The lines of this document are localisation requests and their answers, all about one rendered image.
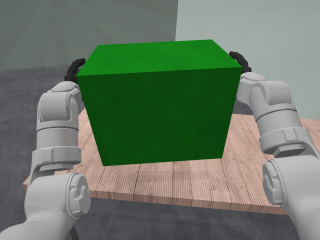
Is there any left robot forearm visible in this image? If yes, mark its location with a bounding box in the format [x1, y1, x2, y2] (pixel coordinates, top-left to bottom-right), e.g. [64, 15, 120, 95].
[24, 81, 83, 217]

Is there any left robot hand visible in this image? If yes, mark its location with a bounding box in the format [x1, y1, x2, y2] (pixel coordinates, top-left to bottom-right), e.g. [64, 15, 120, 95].
[64, 58, 86, 101]

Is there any right robot hand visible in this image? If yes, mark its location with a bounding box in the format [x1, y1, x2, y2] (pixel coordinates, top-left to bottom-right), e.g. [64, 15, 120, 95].
[229, 51, 252, 75]

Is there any carton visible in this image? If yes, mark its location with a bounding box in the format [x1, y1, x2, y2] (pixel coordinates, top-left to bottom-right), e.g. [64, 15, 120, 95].
[76, 39, 243, 166]

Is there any robot left upper arm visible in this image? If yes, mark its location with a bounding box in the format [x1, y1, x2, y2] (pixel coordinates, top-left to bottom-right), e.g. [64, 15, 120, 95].
[0, 172, 91, 240]

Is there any robot right upper arm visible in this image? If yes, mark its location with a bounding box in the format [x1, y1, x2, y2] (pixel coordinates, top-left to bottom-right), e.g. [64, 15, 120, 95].
[262, 154, 320, 240]

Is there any table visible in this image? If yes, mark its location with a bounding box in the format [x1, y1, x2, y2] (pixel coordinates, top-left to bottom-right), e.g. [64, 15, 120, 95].
[22, 108, 320, 240]

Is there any right robot forearm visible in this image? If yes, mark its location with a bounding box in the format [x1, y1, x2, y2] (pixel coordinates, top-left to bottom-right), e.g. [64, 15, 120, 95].
[236, 72, 320, 160]

